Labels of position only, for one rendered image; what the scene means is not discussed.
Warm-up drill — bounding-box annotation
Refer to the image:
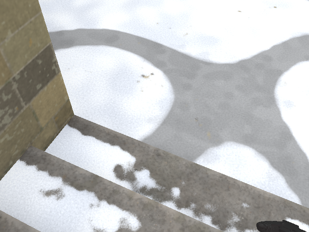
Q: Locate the right robot hand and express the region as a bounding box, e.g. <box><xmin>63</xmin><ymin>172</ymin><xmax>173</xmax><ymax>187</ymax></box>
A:
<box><xmin>256</xmin><ymin>220</ymin><xmax>306</xmax><ymax>232</ymax></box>

